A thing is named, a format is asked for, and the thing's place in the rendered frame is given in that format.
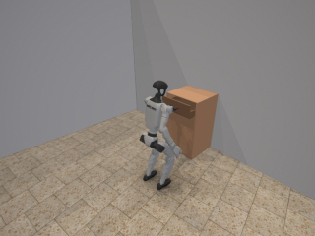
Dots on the left robot upper arm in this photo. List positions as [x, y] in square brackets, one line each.
[146, 100]

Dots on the right robot upper arm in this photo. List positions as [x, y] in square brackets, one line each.
[165, 112]

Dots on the right robot thigh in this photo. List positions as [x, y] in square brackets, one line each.
[162, 146]

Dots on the robot right hand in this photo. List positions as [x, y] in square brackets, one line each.
[177, 151]

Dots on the right robot forearm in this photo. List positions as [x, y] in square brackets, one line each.
[168, 138]

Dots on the cabinet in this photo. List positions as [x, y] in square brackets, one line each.
[194, 135]

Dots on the humanoid robot torso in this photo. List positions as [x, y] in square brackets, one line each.
[152, 120]

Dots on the drawer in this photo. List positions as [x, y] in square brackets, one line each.
[185, 107]

